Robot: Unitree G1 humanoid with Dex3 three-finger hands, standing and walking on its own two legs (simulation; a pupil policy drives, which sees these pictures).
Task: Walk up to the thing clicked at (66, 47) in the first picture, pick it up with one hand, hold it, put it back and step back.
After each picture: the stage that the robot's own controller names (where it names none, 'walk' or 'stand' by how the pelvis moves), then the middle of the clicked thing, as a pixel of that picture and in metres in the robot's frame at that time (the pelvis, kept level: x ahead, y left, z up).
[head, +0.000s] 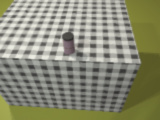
stand; (68, 43) +0.72 +0.09 -0.09
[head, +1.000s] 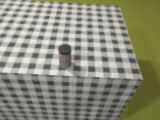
walk; (65, 56) +0.60 +0.08 -0.09
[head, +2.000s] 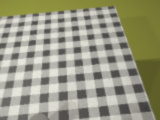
walk; out of the picture +0.23 +0.16 -0.08
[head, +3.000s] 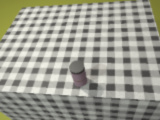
rise first; (78, 74) +0.46 +0.05 -0.08
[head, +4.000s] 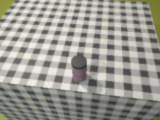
stand; (79, 69) +0.47 +0.04 -0.07
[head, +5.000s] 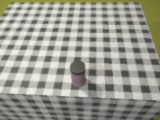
stand; (78, 74) +0.45 +0.04 -0.09
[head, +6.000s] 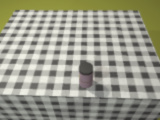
stand; (86, 75) +0.48 +0.00 -0.09
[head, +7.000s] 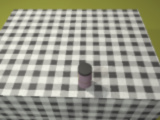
stand; (84, 76) +0.47 +0.01 -0.10
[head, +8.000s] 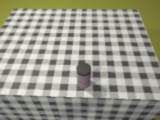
stand; (83, 75) +0.47 +0.01 -0.10
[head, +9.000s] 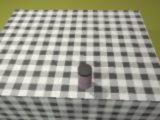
stand; (84, 76) +0.47 +0.01 -0.10
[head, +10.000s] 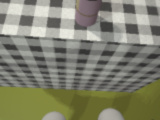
go down; (88, 4) +0.52 +0.01 +0.11
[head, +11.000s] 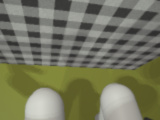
go down; out of the picture +0.57 +0.03 +0.31
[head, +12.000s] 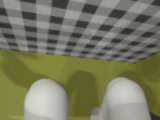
close in; out of the picture +0.58 +0.04 +0.35
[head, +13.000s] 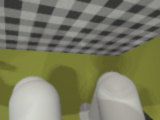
close in; out of the picture +0.58 +0.07 +0.38
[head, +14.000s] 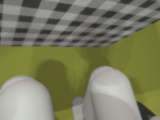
lift; out of the picture +0.58 +0.09 +0.38
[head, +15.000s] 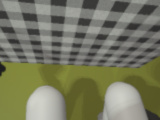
close; out of the picture +0.58 +0.04 +0.32
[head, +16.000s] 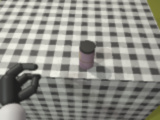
close; (86, 55) +0.51 -0.01 -0.02
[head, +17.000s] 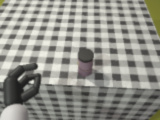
close; (85, 63) +0.49 +0.00 -0.05
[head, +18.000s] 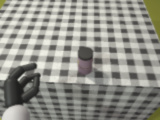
crouch; (85, 61) +0.50 +0.00 -0.05
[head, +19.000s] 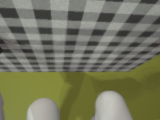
crouch; out of the picture +0.56 +0.03 +0.21
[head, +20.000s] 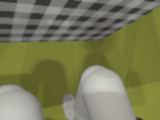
lower; out of the picture +0.59 +0.07 +0.37
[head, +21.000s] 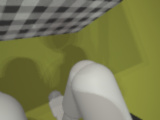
lower; out of the picture +0.59 +0.12 +0.39
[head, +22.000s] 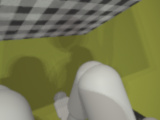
lower; out of the picture +0.58 +0.11 +0.40
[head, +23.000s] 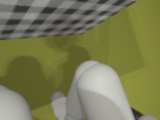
lower; out of the picture +0.58 +0.11 +0.39
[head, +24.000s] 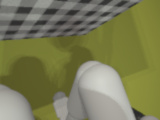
loosen; out of the picture +0.58 +0.11 +0.39
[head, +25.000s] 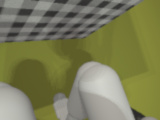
open; out of the picture +0.59 +0.11 +0.39
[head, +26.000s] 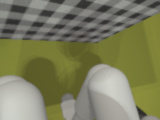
stand; out of the picture +0.59 +0.09 +0.38
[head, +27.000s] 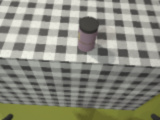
stand; (87, 35) +0.51 -0.01 +0.04
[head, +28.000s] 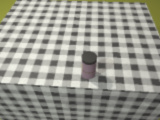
stand; (88, 65) +0.49 -0.02 -0.04
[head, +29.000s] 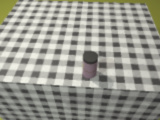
stand; (89, 65) +0.50 -0.02 -0.04
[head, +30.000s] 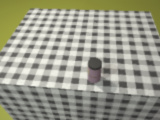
stand; (94, 70) +0.51 -0.03 -0.10
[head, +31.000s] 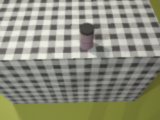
walk; (86, 37) +0.60 -0.01 -0.06
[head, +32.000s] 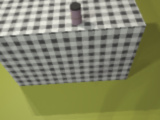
walk; (76, 14) +0.86 +0.06 -0.08
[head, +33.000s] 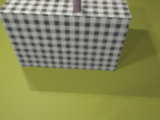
stand; (77, 2) +1.13 +0.03 -0.08
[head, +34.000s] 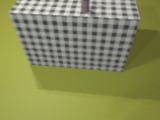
stand; (85, 3) +1.12 -0.01 -0.10
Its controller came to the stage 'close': yes
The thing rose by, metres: 0.00
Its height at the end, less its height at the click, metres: +0.00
